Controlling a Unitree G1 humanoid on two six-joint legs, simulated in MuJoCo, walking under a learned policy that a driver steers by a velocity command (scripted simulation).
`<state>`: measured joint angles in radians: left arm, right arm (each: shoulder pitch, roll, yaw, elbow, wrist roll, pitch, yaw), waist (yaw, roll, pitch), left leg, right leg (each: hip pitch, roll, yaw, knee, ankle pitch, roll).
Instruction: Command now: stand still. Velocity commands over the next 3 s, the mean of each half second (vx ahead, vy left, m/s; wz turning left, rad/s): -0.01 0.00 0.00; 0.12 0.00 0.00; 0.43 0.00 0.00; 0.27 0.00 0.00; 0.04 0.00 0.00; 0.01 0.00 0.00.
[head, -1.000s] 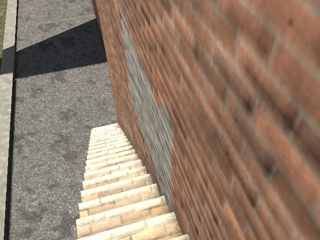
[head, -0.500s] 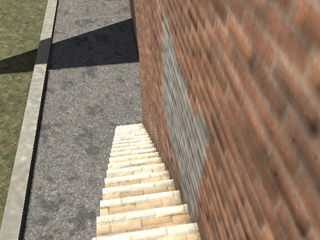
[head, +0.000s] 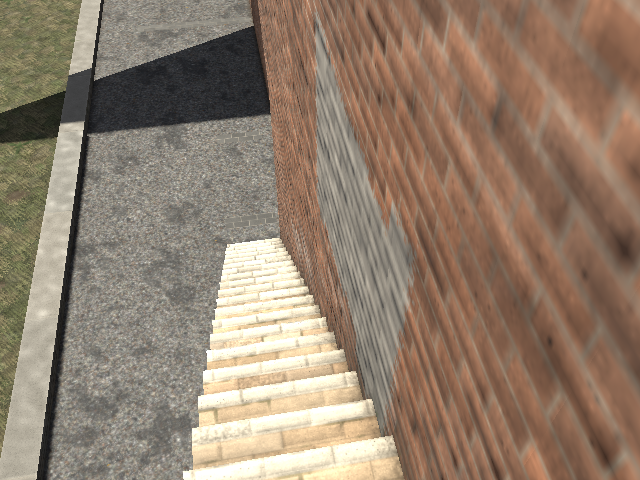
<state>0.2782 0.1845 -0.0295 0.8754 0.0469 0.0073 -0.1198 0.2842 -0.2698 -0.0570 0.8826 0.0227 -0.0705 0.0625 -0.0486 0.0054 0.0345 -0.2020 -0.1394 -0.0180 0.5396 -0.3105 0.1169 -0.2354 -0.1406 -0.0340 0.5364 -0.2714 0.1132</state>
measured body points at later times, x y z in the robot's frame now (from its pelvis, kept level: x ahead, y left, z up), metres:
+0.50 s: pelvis +0.01 -0.01 +0.00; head +0.03 -0.02 +0.45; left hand +0.08 +0.20 -0.14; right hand +0.08 -0.26 -0.14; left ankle -0.02 +0.05 -0.73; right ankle +0.00 -0.19 -0.73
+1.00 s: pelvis +0.04 +0.00 -0.01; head +0.04 -0.01 +0.44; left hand +0.09 +0.23 -0.14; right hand +0.07 -0.28 -0.14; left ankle -0.02 +0.04 -0.73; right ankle +0.01 -0.17 -0.73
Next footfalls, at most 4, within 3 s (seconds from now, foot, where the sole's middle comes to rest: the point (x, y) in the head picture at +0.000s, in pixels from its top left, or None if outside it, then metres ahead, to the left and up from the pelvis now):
1.44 left None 0.23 0.14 -0.97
1.84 right None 0.49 -0.06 -1.18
2.12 left None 0.52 0.18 -1.18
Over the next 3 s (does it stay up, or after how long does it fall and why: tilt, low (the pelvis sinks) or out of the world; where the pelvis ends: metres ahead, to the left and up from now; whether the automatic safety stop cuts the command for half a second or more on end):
stays up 0.45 0.08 -0.41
